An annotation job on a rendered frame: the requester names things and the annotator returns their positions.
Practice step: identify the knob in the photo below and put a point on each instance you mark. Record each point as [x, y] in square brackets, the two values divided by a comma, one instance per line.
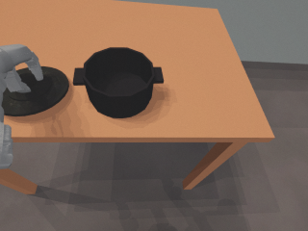
[28, 78]

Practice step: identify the left robot hand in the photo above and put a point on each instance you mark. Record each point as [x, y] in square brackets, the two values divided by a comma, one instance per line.
[21, 54]

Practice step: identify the lid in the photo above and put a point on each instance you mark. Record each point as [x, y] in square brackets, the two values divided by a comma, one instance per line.
[45, 94]

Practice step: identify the left robot forearm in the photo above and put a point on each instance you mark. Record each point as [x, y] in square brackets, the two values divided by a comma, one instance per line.
[6, 66]

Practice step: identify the robot left upper arm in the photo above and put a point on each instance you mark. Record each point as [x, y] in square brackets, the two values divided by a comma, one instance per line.
[6, 146]

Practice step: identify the pot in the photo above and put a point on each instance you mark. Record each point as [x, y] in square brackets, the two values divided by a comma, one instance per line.
[119, 81]

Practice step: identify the table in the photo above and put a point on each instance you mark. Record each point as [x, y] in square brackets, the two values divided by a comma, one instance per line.
[206, 95]

